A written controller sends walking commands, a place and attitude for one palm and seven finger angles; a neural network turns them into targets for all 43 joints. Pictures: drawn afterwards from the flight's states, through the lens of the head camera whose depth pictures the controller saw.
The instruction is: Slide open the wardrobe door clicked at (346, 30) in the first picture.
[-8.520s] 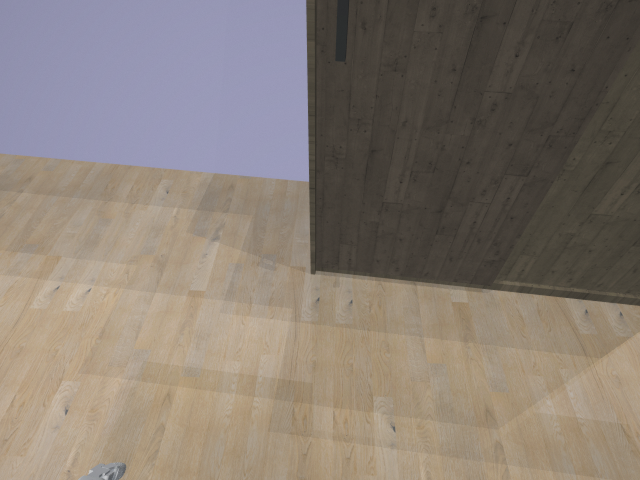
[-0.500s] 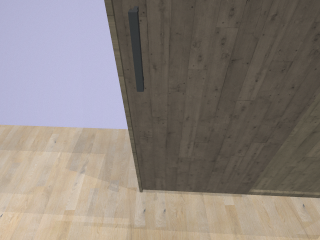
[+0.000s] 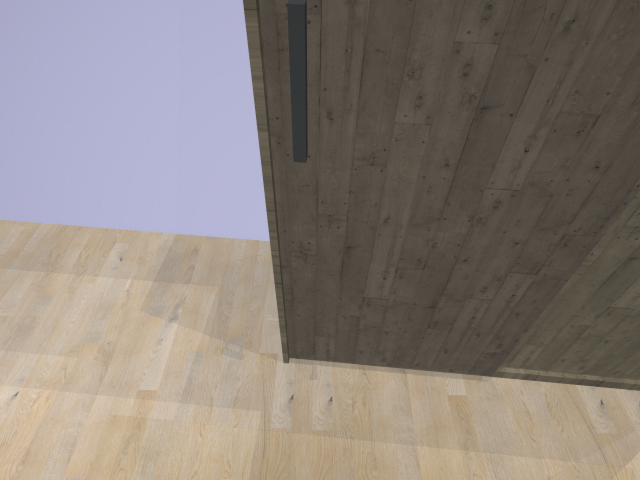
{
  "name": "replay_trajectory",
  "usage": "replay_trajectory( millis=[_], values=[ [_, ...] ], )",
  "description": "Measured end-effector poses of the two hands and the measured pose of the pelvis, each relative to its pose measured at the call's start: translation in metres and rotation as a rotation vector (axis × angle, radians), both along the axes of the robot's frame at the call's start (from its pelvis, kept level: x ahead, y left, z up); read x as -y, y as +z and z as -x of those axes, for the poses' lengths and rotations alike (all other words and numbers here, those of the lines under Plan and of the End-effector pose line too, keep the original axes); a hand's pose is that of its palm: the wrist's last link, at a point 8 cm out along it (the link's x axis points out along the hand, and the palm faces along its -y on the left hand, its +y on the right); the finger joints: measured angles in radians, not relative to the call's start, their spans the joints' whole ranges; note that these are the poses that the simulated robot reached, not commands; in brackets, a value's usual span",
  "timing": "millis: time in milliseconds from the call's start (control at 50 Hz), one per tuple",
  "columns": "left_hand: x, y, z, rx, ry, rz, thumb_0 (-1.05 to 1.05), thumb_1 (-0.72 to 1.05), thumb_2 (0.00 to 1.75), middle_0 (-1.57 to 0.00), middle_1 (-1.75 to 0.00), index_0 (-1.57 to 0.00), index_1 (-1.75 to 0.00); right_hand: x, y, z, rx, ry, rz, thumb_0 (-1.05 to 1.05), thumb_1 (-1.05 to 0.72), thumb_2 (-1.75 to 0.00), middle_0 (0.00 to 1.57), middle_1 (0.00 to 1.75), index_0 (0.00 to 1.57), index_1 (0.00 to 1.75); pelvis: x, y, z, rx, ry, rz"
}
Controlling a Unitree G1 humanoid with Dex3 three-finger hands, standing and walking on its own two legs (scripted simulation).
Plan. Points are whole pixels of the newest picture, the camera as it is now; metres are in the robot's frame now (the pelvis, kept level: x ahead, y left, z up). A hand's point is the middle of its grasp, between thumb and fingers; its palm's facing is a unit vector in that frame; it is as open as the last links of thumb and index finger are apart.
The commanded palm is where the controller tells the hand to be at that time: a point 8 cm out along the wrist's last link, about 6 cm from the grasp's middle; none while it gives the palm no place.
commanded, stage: come to a stop and stand still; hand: left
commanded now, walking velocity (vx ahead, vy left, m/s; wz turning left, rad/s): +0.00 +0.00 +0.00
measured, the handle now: (301, 85) +0.60 +0.07 +0.22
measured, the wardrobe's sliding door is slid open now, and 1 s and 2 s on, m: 0.00 0.00 0.00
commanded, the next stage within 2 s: look again from close up in 0.24 s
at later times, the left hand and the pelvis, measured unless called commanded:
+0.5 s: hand out of the picture -0.01 +0.15 -0.17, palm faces +0.04 -0.98 -0.17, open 7.4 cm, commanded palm none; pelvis +0.01 -0.01 +0.00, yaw +1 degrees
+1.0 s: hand out of the picture +0.04 +0.15 -0.17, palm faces +0.02 -0.98 -0.19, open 7.3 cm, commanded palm none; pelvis +0.05 -0.01 +0.00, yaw +0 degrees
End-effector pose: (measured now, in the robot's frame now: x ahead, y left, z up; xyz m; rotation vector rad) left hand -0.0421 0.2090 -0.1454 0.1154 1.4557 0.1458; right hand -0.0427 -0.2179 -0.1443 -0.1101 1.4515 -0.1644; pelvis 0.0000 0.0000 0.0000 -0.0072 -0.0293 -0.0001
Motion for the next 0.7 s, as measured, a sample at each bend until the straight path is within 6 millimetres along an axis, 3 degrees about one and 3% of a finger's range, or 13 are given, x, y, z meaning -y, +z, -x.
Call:
replay_trajectory(
  millis=[140, 300, 700],
  values=[
    [0.008, -0.002, 0.002, 0.018, 0.017, 0.012, 0.01, 0.91, 0.9, -0.2, -0.3, -0.2, -0.3, -0.007, -0.004, -0.02, 0.051, 0.017, -0.019, 0.01, -0.9, -0.9, 0.2, 0.29, 0.2, 0.3, 0.0, -0.001, 0.002, 0.003, 0.007, -0.004],
    [0.011, -0.002, -0.011, 0.055, 0.012, 0.015, 0.01, 0.91, 0.9, -0.2, -0.3, -0.2, -0.3, -0.004, -0.004, -0.043, 0.112, 0.031, -0.014, 0.01, -0.91, -0.9, 0.2, 0.29, 0.2, 0.3, 0.001, -0.001, 0.001, 0.001, 0.008, -0.007],
    [0.007, 0.003, -0.049, 0.066, -0.008, -0.012, 0.01, 0.91, 0.9, -0.2, -0.3, -0.2, -0.3, 0.007, 0.0, -0.046, 0.046, 0.02, -0.008, 0.01, -0.9, -0.9, 0.2, 0.29, 0.2, 0.29, 0.01, 0.002, -0.024, -0.02, 0.012, -0.012]
  ],
)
